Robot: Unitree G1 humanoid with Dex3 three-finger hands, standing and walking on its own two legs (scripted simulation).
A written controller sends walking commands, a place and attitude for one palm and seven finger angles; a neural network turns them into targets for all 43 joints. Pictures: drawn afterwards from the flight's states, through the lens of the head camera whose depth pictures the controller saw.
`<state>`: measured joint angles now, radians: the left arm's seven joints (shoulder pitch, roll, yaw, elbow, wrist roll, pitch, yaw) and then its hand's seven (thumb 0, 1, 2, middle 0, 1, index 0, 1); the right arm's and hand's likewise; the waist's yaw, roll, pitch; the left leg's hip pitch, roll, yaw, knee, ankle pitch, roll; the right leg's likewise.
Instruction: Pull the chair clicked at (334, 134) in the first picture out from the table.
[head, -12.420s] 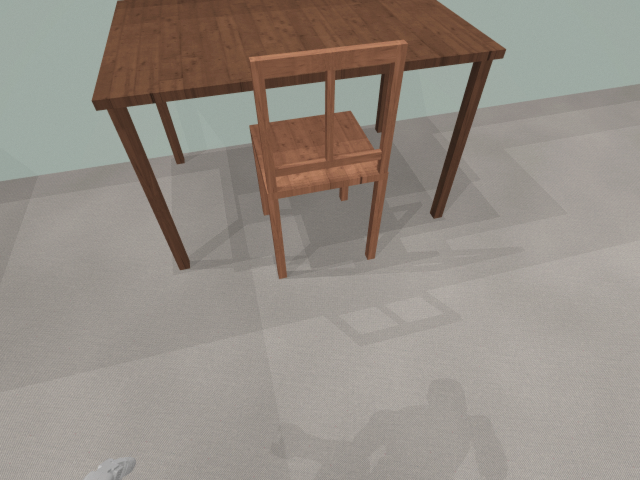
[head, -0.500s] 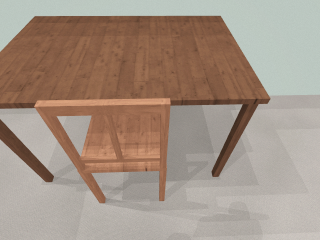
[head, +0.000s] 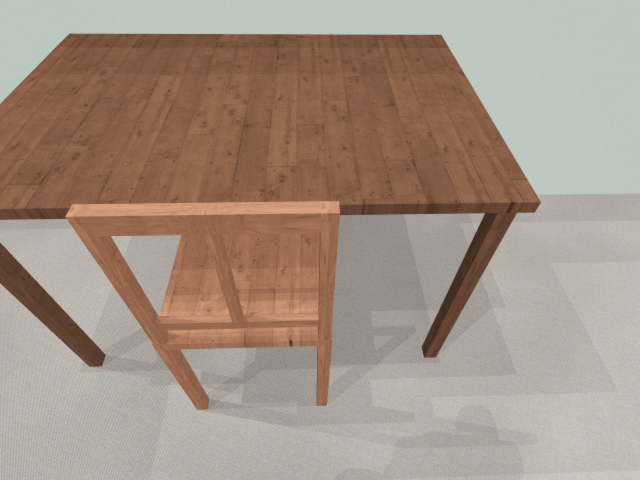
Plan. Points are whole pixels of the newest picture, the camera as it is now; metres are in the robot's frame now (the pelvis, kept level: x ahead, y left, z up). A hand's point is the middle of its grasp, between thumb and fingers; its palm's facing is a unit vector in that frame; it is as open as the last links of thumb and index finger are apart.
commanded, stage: raise the hand toward the chair's back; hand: left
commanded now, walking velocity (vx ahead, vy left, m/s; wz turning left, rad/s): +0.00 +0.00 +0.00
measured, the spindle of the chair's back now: (226, 280) +0.46 +0.19 -0.11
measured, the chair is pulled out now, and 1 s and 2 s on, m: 0.00 0.00 0.00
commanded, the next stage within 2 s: none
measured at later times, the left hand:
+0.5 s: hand out of the picture +0.10 +0.16 -0.09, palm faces +0.23 -0.97 -0.07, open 10.0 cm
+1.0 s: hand (184, 462) +0.16 +0.18 -0.06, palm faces +0.12 -0.99 -0.06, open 14.4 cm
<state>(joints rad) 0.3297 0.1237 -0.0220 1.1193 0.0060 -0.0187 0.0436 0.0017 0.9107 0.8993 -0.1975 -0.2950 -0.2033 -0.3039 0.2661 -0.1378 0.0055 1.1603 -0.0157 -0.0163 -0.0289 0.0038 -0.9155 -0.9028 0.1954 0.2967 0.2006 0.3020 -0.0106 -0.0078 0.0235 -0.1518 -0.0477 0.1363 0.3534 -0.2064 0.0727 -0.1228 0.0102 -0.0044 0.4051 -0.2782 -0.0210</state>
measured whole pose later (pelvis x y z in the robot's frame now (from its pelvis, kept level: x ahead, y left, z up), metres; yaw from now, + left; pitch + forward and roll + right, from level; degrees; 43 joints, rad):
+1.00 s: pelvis -0.06 -0.04 -0.11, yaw +4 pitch +17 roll -1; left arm 0.37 0.22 0.19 0.01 -0.30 -0.44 -0.24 0.00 -0.08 0.48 -0.10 -0.14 -0.10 -0.15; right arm 0.26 -0.28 -0.05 0.65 0.02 -0.30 -0.05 0.01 -0.90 -0.90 0.20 0.30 0.20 0.30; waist 0.00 0.03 -0.12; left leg -1.02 0.01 0.04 1.19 -0.47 0.03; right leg -0.93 0.03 -0.12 1.20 -0.57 -0.08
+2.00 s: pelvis -0.05 -0.02 -0.10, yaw +4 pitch +16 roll -3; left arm 0.28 0.28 0.21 0.02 -0.29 -0.33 -0.24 -0.01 -0.50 0.30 -0.06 -0.08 -0.06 -0.08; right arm 0.21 -0.26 0.02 0.59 0.01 -0.26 -0.04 0.01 -0.90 -0.90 0.20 0.30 0.20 0.30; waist 0.00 0.04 -0.13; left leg -0.97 0.01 0.02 1.16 -0.48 0.05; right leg -0.86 0.04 -0.13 1.12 -0.55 -0.06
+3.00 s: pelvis -0.06 -0.02 -0.11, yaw +4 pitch +19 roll -2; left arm -0.03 0.22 0.14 0.28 -0.21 -0.37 -0.16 -0.01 -0.50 0.30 -0.06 -0.08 -0.07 -0.08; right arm 0.19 -0.25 0.02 0.62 -0.01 -0.24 -0.03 0.01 -0.90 -0.90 0.20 0.30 0.20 0.30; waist -0.01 0.04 -0.14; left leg -1.08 0.01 0.03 1.23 -0.48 0.05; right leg -0.98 0.04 -0.12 1.22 -0.57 -0.07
